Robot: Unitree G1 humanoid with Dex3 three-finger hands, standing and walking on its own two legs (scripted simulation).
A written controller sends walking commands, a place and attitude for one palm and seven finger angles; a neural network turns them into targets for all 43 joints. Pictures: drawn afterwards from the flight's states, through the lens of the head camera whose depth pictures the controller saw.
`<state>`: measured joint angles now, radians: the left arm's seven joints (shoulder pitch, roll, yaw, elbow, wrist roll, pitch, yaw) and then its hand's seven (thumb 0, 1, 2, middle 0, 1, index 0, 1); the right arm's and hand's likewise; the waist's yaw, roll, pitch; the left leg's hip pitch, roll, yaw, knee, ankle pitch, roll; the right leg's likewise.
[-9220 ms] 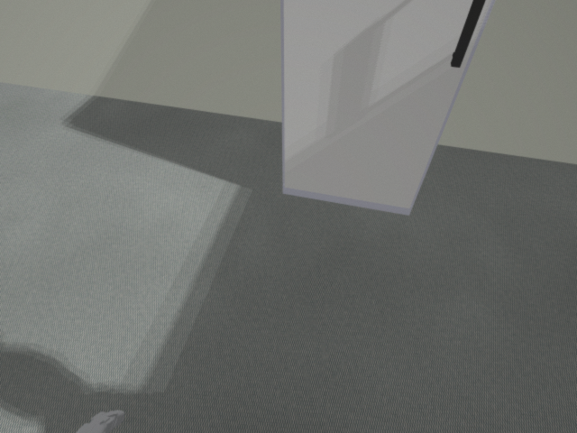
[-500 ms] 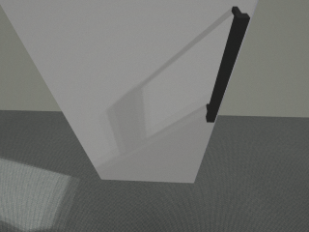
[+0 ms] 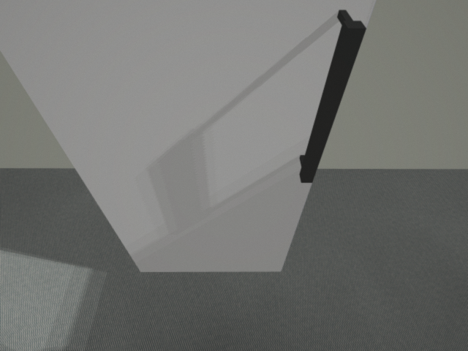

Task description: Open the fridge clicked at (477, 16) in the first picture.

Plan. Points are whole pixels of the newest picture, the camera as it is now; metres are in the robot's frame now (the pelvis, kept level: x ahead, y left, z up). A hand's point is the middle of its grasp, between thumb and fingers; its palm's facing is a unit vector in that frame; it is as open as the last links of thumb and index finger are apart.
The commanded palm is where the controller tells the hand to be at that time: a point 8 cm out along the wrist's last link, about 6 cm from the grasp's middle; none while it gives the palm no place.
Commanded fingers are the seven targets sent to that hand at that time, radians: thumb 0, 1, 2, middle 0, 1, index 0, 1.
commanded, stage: come to a stop and stand still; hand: right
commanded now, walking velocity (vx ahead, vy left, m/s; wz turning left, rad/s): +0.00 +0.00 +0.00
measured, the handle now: (321, 112) +0.49 -0.13 +0.16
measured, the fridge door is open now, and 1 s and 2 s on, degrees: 0 0 0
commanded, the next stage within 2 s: look again from close up in 1.46 s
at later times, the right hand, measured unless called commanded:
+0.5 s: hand out of the picture -0.03 -0.19 -0.16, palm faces +0.03 +0.97 -0.25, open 7.4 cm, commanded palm none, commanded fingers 0.00 -0.90 -0.90 0.20 0.30 0.20 0.30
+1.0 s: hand out of the picture +0.00 -0.17 -0.16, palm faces +0.02 +0.97 -0.25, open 7.3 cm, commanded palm none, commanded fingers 0.00 -0.90 -0.90 0.20 0.30 0.20 0.30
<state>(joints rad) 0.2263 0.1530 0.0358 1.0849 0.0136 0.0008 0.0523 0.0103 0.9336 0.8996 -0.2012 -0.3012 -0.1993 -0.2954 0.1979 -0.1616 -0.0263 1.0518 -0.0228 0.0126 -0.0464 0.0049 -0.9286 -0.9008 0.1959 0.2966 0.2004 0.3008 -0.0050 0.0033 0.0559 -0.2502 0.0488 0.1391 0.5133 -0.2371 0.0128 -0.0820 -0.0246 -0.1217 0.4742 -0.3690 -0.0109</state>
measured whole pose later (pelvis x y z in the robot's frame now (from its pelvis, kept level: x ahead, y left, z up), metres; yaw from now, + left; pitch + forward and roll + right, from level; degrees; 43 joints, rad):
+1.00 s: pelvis -0.02 +0.02 +0.00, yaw +0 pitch -2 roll -1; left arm 0.35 0.14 -0.03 1.11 0.02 -0.03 0.03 0.01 0.92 0.90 -0.20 -0.30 -0.20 -0.30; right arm 0.24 -0.14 0.01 1.13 -0.01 -0.02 -0.03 0.01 -0.93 -0.90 0.20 0.30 0.20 0.30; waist 0.00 -0.05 0.04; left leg -0.25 0.05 0.14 0.48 -0.20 0.04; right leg -0.07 -0.02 -0.12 0.40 -0.30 0.00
